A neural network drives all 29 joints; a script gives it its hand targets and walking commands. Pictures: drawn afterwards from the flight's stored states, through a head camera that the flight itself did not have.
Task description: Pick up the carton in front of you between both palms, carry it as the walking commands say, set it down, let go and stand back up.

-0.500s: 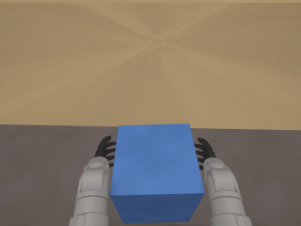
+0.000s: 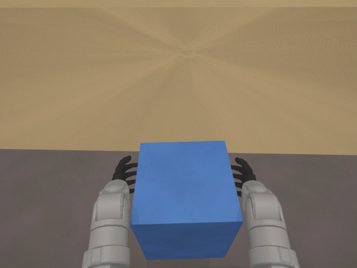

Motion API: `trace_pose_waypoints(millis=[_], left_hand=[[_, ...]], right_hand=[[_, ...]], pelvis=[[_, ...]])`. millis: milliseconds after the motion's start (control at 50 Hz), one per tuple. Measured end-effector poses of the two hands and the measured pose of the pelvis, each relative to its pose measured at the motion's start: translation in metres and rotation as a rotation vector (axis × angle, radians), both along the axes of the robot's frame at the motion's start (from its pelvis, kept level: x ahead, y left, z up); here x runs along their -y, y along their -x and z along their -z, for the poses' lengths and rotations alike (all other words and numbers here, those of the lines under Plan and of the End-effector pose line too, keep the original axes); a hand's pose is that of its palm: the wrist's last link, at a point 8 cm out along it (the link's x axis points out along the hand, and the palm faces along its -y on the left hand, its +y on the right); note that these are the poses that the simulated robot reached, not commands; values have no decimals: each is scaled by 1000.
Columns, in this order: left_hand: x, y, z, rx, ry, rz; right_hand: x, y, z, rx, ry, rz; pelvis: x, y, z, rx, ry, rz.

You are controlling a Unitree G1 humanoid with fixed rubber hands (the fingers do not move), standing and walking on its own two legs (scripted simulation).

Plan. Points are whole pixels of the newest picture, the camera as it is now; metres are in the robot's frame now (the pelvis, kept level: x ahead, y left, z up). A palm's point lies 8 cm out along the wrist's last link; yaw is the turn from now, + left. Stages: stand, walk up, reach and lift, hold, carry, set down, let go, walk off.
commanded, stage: hold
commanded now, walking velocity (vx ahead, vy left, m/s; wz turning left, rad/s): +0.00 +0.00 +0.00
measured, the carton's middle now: (184, 202) +0.30 +0.00 -0.02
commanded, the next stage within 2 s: carry in 0.92 s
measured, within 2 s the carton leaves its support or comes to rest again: neither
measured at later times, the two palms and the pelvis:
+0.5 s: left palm (120, 185) +0.30 +0.15 +0.05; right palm (248, 186) +0.29 -0.15 +0.05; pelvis +0.01 +0.00 +0.00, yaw +0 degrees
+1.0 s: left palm (120, 184) +0.30 +0.15 +0.05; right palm (247, 185) +0.29 -0.15 +0.05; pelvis +0.01 +0.00 +0.00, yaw +0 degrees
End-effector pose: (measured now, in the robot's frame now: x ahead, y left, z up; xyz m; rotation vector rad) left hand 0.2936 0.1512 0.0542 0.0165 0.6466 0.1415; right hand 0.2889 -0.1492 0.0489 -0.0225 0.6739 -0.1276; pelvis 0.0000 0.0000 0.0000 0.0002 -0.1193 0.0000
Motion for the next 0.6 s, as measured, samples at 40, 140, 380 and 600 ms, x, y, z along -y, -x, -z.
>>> trace_pose_waypoints(millis=[40,140,380,600], left_hand=[[0,0,0,1,0,-1],[0,-2,0,1,-3,0],[0,-4,0,-4,-13,7],[0,-3,1,-7,-16,10]], right_hand=[[0,-1,0,1,0,0],[0,-2,0,1,2,-3],[0,-4,0,-3,13,-9],[0,-3,0,-6,16,-11]], pelvis=[[0,0,0,-1,0,0],[0,-2,0,-2,0,-1],[1,-8,-1,-3,1,-2],[0,-9,-2,-3,1,-3]])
